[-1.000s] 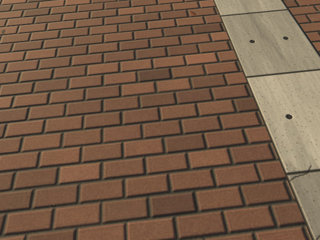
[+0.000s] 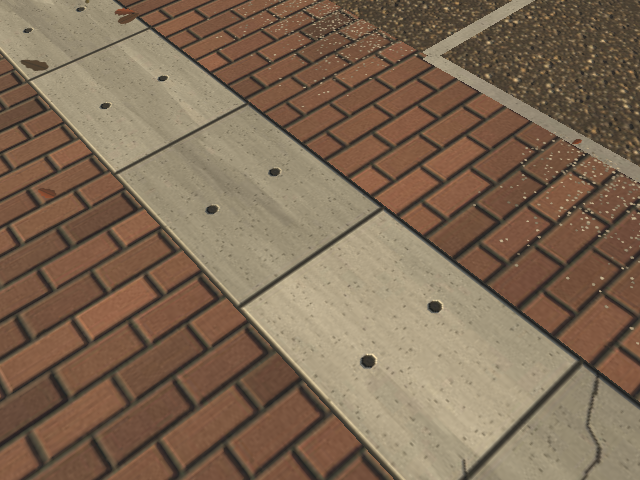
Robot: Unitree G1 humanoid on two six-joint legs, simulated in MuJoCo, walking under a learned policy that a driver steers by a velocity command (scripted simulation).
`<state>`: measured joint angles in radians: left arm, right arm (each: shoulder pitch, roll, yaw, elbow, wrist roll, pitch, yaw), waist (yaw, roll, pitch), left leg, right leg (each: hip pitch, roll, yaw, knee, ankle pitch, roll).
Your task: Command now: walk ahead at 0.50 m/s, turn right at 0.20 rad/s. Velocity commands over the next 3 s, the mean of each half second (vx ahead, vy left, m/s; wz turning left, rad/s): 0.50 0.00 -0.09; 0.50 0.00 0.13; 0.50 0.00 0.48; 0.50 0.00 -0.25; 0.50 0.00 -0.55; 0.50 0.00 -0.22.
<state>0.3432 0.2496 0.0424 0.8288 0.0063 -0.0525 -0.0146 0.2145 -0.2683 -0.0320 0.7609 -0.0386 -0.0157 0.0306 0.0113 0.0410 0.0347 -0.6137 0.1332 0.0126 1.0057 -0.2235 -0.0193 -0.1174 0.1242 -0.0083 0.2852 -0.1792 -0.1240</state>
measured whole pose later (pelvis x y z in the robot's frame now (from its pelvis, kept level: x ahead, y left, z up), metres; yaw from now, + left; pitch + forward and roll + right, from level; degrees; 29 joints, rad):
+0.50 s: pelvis +0.29 +0.05 +0.00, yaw -1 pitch +0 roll +1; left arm 0.27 0.27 0.03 0.86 0.04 -0.05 -0.02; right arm 0.31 -0.25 -0.04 0.87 -0.01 -0.07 0.02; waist 0.00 -0.04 0.04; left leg -0.19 -0.06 0.09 0.37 -0.17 0.09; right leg -0.49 -0.04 0.02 1.10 -0.29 -0.06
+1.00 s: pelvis +0.55 +0.00 +0.00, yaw +5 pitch +0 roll +0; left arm 0.24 0.23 0.03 0.88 0.02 -0.09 0.00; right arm 0.31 -0.27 -0.06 0.92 -0.02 -0.03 0.02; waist -0.01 0.04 0.04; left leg -0.46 0.05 0.00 1.11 -0.29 0.07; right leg -0.20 0.01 -0.15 0.37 -0.17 -0.07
